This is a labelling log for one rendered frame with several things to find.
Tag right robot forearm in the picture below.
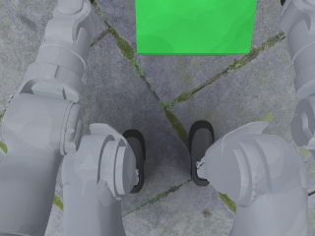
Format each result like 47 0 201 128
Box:
279 0 315 100

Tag left robot forearm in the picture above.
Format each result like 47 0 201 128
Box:
2 0 97 144

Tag carton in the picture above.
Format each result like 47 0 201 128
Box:
135 0 257 56

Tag left robot upper arm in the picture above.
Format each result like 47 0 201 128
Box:
0 92 84 236

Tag right robot upper arm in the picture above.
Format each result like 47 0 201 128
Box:
290 92 315 159

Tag robot right thigh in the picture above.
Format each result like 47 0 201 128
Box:
219 134 308 236

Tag right robot foot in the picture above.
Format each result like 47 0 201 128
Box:
188 120 215 187

